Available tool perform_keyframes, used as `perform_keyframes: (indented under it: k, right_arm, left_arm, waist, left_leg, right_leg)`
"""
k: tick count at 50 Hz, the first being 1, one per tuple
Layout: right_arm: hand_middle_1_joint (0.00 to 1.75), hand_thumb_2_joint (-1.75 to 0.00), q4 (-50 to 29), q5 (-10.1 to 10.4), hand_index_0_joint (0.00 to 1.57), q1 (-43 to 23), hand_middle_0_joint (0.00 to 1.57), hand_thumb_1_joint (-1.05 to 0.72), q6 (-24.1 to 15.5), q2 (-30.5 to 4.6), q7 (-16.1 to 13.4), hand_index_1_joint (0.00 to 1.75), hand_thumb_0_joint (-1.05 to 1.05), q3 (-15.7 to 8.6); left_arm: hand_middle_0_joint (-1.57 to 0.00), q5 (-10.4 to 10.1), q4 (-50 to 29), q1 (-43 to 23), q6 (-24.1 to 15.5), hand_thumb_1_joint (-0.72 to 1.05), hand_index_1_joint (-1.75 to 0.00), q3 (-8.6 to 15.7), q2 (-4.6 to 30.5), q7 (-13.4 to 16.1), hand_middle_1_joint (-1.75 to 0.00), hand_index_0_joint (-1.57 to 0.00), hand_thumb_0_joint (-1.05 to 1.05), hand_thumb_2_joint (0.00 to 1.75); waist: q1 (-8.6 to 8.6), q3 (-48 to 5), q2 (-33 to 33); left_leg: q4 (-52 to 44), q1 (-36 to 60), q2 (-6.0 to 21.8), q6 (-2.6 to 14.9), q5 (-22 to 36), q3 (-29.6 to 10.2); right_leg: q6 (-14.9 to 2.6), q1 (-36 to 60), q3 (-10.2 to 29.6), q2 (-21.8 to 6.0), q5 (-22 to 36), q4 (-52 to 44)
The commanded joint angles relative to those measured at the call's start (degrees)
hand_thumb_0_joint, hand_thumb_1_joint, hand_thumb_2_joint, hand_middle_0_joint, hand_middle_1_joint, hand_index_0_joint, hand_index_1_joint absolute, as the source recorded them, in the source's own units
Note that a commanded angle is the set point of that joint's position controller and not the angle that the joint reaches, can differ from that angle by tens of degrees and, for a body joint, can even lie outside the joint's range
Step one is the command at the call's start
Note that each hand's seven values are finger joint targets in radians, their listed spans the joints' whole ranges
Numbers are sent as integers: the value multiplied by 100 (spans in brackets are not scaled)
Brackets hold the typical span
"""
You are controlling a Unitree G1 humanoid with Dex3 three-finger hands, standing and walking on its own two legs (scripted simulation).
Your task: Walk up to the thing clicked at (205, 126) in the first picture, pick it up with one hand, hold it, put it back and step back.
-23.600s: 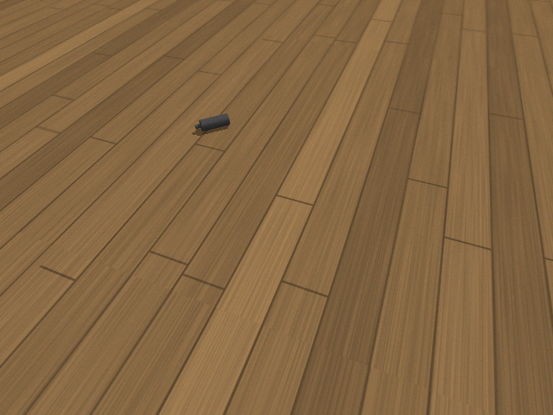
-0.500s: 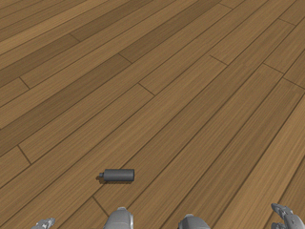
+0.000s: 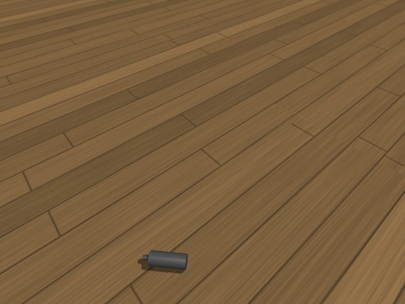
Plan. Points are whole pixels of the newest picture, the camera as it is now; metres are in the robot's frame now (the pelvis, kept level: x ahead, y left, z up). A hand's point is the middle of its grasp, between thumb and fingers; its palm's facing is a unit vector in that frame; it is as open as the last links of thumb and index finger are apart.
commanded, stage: walk up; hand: left
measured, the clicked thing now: (164, 259) +0.48 +0.22 -0.72
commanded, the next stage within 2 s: none
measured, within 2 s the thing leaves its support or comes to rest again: neither
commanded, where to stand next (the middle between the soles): +0.04 +0.00 m, yaw -5 degrees
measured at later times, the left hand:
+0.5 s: hand out of the picture +0.12 +0.26 -0.13, palm faces -0.03 -0.93 -0.36, open 7.4 cm
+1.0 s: hand out of the picture +0.09 +0.31 -0.15, palm faces -0.11 -0.90 -0.43, open 7.4 cm
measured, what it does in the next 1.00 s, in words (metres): lifts its left foot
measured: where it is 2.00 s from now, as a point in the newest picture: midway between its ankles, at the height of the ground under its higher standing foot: outside the picture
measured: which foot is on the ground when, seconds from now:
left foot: down 0.00-0.86, up 0.88-1.00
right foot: down 0.00-1.00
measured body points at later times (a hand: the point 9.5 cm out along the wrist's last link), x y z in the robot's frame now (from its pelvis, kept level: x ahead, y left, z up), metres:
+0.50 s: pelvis +0.02 +0.01 +0.01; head +0.03 +0.01 +0.46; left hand +0.12 +0.31 -0.11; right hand +0.12 -0.29 -0.11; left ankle -0.01 +0.13 -0.72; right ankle +0.03 -0.13 -0.72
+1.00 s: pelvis -0.05 +0.04 +0.00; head +0.04 +0.04 +0.44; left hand +0.10 +0.35 -0.12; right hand +0.04 -0.29 -0.12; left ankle -0.06 +0.16 -0.70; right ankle +0.03 -0.13 -0.72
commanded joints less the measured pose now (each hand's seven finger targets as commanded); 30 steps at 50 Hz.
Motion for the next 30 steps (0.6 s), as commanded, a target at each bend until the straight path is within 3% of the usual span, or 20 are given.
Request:
perform_keyframes:
  k: [1, 3, 4, 5, 6, 7, 9, 11, 13, 16, 20, 25, 27, 30]
  right_arm:
    - [30, -90, -579, 67, 20, -912, 20, -90, -261, -1219, -98, 30, 0, -214]
    - [30, -90, -478, 95, 20, -629, 20, -90, -213, -1271, -72, 30, 0, -226]
    - [30, -90, -494, 116, 20, -519, 20, -90, -189, -1158, -78, 30, 0, -179]
    - [30, -90, -490, 145, 20, -510, 20, -90, -162, -1038, -68, 30, 0, -170]
    - [30, -90, -397, 125, 20, -429, 20, -90, -142, -1006, -91, 30, 0, -177]
    - [30, -90, -262, 104, 20, -294, 20, -90, -157, -1036, -105, 30, 0, -202]
    - [30, -90, -215, 117, 20, -335, 20, -90, -253, -1183, -96, 30, 0, -223]
    - [30, -90, -195, 136, 20, -516, 20, -90, -324, -1191, -102, 30, 0, -213]
    - [30, -90, -152, 170, 20, -570, 20, -90, -332, -1151, -115, 30, 0, -170]
    - [30, -90, -43, 183, 20, -583, 20, -90, -309, -1127, -148, 30, 0, -170]
    - [30, -90, 57, 192, 20, -756, 20, -90, -296, -1158, -160, 30, 0, -182]
    - [30, -90, 189, 179, 20, -940, 20, -90, -271, -1131, -177, 30, 0, -186]
    - [30, -90, 250, 183, 20, -930, 20, -90, -272, -1110, -179, 30, 0, -184]
    - [30, -90, 336, 192, 20, -1005, 20, -90, -265, -1078, -178, 30, 0, -182]
  left_arm:
    - [-20, -32, -208, -19, -367, 90, -30, 197, 850, -26, -30, -20, 0, 90]
    - [-20, 0, -130, -128, -389, 90, -30, 237, 967, 19, -30, -20, 0, 90]
    - [-20, 54, -135, -105, -443, 90, -30, 223, 1077, 53, -30, -20, 0, 90]
    - [-20, 90, -117, -178, -488, 90, -30, 216, 1304, 54, -30, -20, 0, 90]
    - [-20, 98, -88, -334, -471, 90, -30, 225, 1504, 21, -30, -20, 0, 90]
    - [-20, 69, -107, -532, -433, 90, -30, 191, 1485, 3, -30, -20, 0, 90]
    - [-20, 18, -116, -690, -435, 90, -30, 82, 1225, -14, -30, -20, 0, 90]
    - [-20, -30, 36, -537, -473, 90, -30, 17, 1028, -21, -30, -20, 0, 90]
    - [-20, -52, 152, -509, -511, 90, -30, 24, 1075, -1, -30, -20, 0, 90]
    - [-20, -72, 219, -568, -516, 90, -30, 9, 1116, 41, -30, -20, 0, 90]
    - [-20, -107, 339, -679, -463, 90, -30, -40, 1011, 69, -30, -20, 0, 90]
    - [-20, -85, 449, -911, -409, 90, -30, -94, 973, 75, -30, -20, 0, 90]
    - [-20, -78, 488, -976, -407, 90, -30, -99, 983, 76, -30, -20, 0, 90]
    - [-20, -88, 585, -1061, -391, 90, -30, -116, 953, 78, -30, -20, 0, 90]
  waist:
    - [266, 291, 834]
    - [188, 33, 869]
    - [168, -162, 672]
    - [123, -163, 128]
    - [7, -57, -189]
    - [-92, 53, -277]
    - [-161, -34, -102]
    - [3, -218, -38]
    - [55, -368, -244]
    - [24, -517, -152]
    - [75, -592, 89]
    - [66, -467, 183]
    - [53, -546, 129]
    - [71, -486, 87]
  left_leg:
    - [-1392, -865, 793, 527, -345, -840]
    - [-1142, -866, 821, 429, -276, -809]
    - [-811, -864, 756, 380, -6, -688]
    - [-529, -1005, 337, 224, -419, -415]
    - [-295, -626, 152, 139, -695, -149]
    - [-389, -195, 165, 137, -664, -124]
    - [-1009, 184, 392, 244, -16, -469]
    - [-1287, 274, 704, 370, 590, -755]
    - [-1111, 146, 724, 335, 1361, -592]
    - [-1104, 359, 627, 230, 1959, -332]
    - [-1240, 534, 734, 275, 2359, -380]
    - [-1480, 485, 735, 227, 2225, -348]
    - [-1468, 607, 730, 199, 2552, -287]
    - [-1572, 599, 720, 182, 2479, -264]
  right_leg:
    - [-110, 632, -40, 87, 953, -1322]
    - [-166, 1275, 56, 163, 898, -1876]
    - [-244, 1538, 528, -141, 912, -2202]
    - [-466, 1257, 1495, -679, 389, -2437]
    - [-702, 710, 1981, -1088, -421, -2720]
    - [-770, 257, 2027, -1200, -669, -2817]
    - [-421, 198, 1212, -762, 393, -2444]
    - [-210, 518, 639, -367, 1595, -1987]
    - [-181, 1047, 537, -359, 2254, -1968]
    - [-251, 1264, 594, -542, 3117, -1872]
    - [-173, 1336, 424, -455, 3014, -1877]
    - [-158, 1438, 373, -434, 2908, -2017]
    - [-166, 1528, 382, -456, 3134, -2026]
    - [-112, 1590, 386, -451, 3164, -2113]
